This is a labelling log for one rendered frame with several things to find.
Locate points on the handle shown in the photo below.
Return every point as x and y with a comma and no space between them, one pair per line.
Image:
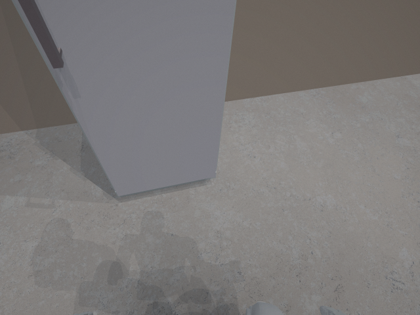
38,24

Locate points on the fridge door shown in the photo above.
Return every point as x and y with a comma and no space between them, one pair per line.
146,81

